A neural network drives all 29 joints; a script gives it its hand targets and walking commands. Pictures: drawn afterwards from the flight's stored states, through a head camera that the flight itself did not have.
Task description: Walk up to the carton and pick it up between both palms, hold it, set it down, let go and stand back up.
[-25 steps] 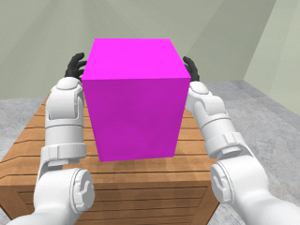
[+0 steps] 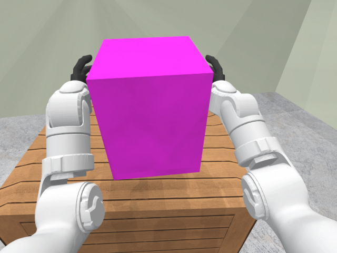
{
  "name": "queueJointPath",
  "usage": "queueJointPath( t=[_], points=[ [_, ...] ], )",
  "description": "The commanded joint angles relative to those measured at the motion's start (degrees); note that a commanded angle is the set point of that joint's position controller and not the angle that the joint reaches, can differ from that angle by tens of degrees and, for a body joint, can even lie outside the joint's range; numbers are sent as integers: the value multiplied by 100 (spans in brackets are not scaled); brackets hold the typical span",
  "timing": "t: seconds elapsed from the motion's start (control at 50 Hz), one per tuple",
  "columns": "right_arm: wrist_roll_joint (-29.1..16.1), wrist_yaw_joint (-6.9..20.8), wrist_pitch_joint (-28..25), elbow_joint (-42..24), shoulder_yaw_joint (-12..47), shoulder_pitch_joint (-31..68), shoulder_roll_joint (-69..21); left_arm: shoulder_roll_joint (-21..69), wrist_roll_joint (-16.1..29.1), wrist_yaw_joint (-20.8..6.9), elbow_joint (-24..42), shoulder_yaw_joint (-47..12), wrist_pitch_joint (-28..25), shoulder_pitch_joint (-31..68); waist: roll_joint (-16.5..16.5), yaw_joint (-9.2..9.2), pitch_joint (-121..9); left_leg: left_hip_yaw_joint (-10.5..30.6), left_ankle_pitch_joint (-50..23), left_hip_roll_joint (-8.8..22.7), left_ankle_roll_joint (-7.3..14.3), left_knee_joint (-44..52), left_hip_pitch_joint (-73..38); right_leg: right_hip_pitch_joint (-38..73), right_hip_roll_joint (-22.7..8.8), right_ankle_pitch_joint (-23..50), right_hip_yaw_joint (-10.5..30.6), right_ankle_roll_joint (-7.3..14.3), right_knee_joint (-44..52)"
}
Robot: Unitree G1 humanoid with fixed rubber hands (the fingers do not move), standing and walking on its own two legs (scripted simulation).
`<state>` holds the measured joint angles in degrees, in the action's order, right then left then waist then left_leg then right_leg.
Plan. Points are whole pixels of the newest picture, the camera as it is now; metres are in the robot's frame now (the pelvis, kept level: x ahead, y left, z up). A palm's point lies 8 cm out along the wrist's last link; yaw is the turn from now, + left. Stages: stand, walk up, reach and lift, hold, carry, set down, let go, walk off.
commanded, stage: reach and lift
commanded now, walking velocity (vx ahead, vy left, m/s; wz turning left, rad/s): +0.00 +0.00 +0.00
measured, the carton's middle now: (152, 106) +0.38 +0.01 +0.23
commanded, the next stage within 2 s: hold in 0.18 s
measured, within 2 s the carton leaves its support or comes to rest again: neither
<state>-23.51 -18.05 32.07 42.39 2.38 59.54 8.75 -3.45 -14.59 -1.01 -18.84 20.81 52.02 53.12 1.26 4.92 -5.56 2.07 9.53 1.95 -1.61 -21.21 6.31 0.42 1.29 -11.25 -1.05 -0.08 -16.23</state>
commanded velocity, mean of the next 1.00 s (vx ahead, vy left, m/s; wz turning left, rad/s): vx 0.00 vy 0.00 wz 0.00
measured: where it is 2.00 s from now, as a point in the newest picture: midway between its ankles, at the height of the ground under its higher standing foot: outside the picture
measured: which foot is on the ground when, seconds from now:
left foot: down 0.00-1.00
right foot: down 0.00-1.00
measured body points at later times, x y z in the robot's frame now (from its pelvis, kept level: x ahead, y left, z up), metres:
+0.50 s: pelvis -0.01 +0.00 +0.00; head -0.10 +0.02 +0.44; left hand +0.38 +0.16 +0.31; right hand +0.38 -0.14 +0.32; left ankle +0.03 +0.13 -0.75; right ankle -0.02 -0.12 -0.75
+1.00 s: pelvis -0.01 +0.00 +0.00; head -0.10 +0.01 +0.44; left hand +0.38 +0.16 +0.32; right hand +0.38 -0.14 +0.32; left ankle +0.03 +0.13 -0.75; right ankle -0.02 -0.12 -0.75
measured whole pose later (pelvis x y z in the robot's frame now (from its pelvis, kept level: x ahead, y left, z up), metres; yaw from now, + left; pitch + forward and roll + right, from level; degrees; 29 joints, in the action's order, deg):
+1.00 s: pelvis -0.01 +0.00 +0.00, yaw +0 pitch -3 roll -1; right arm -25.6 -17.7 35.6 53.9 3.2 69.6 11.1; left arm -6.9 -12.8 0.0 -32.0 21.3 52.4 62.8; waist 0.1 3.7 -10.5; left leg 2.4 8.6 2.4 -1.8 -21.6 10.0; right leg -3.1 1.9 -10.1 -1.1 0.3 -16.2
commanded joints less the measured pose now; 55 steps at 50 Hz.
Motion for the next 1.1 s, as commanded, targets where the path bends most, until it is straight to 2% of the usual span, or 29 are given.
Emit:
queueJointPath(
  t=[0.0, 0.3, 0.56, 0.7, 0.88, 1.08],
  points=[
    [-937, 729, 29, -1993, 1361, 4705, -3636, 3164, 1023, -688, 832, -2383, -619, 4395, -326, 33, -2330, -145, -1765, -442, -155, -98, -1153, 24, 365, 1894, -43, -487, 71],
    [-1095, 773, 253, -1587, 1159, 5056, -3492, 3126, 1111, -649, 588, -2258, -500, 4827, -405, -12, -2312, -113, -1579, -392, -184, -54, -970, -123, 382, 1499, 10, -402, 105],
    [-1051, 877, 340, -916, 786, 5405, -3347, 3067, 1164, -621, -54, -1986, -519, 5206, -436, -56, -2197, -99, -1042, -350, -150, 86, -601, -304, 362, 946, 83, -319, 180],
    [-1059, 916, 337, -683, 669, 5540, -3338, 3008, 1209, -586, -284, -1842, -596, 5384, -416, -79, -2282, -79, -997, -354, -131, 79, -550, -364, 352, 909, 101, -320, 187],
    [-1108, 901, 292, -739, 661, 5670, -3340, 2967, 1215, -583, -475, -1697, -652, 5386, -351, -103, -2412, -60, -1144, -376, -107, 16, -596, -319, 337, 1108, 121, -348, 199],
    [-1223, 831, 319, -1062, 793, 5596, -3346, 3016, 1235, -593, -248, -1795, -618, 5283, -381, -33, -2475, -24, -1471, -389, -149, -81, -734, -218, 351, 1412, 114, -371, 178]
  ],
)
